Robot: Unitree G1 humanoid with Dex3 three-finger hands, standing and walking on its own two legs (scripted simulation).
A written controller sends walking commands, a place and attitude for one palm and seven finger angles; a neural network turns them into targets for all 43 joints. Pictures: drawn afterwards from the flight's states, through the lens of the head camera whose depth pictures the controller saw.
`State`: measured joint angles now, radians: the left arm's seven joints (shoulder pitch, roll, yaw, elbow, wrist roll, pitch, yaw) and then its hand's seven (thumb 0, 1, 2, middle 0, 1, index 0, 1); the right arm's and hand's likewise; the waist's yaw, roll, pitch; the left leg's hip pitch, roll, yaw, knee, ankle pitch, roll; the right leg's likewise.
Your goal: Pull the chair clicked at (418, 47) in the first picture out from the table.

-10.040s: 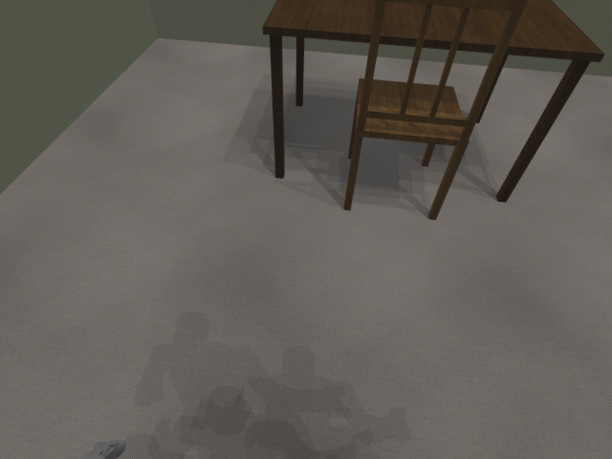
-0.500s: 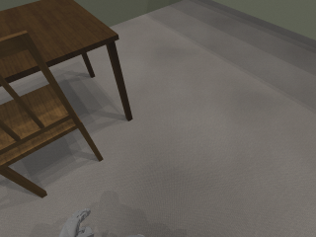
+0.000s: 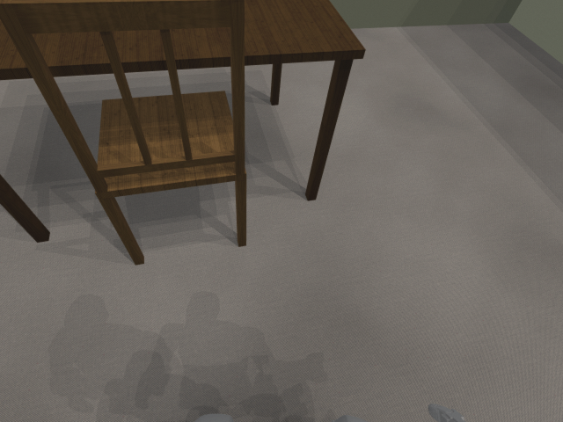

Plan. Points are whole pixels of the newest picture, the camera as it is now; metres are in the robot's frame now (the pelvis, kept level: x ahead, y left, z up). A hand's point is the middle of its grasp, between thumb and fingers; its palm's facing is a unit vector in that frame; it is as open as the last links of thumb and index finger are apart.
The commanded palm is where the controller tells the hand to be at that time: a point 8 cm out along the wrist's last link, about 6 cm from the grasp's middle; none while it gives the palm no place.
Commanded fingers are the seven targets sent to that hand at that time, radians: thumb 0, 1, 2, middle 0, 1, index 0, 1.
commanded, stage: turn to face it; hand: left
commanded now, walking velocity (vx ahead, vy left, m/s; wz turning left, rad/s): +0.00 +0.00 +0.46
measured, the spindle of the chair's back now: (130, 107) +0.72 +0.41 -0.05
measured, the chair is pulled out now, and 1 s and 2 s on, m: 0.00 0.00 0.00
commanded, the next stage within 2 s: take the last steps up to it in 0.46 s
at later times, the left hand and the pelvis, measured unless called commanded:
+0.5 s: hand out of the picture +0.06 +0.17 -0.13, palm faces +0.20 -0.94 -0.28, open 7.4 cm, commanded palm none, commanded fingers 0.00 0.90 0.90 -0.20 -0.30 -0.20 -0.30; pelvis +0.00 -0.04 +0.01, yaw +12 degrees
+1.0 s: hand out of the picture -0.09 +0.17 -0.17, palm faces +0.35 -0.92 -0.17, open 7.4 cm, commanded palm none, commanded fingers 0.00 0.90 0.90 -0.20 -0.30 -0.20 -0.30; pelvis +0.04 +0.02 +0.01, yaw +17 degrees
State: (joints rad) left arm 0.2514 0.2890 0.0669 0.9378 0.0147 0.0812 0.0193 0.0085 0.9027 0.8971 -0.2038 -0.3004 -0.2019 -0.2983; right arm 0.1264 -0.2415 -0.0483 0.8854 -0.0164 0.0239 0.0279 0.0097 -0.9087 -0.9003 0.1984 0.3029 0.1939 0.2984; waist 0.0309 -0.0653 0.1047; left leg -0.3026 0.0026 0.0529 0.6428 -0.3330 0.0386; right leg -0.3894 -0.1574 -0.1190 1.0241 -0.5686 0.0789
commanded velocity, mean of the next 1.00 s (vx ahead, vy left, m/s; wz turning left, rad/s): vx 0.14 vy -0.01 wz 0.17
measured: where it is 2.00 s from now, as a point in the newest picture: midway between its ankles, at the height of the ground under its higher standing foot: (254, 366)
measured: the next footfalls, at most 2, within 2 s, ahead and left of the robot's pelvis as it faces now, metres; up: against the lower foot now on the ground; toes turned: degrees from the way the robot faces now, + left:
right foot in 0.42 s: +0.05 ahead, -0.13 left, +0.00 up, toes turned +7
left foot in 0.88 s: +0.01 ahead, +0.12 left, +0.00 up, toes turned +23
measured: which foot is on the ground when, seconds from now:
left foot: down 0.00-0.42, up 0.44-0.86, down 0.88-1.00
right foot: up 0.00-0.40, down 0.42-0.88, up 0.90-1.00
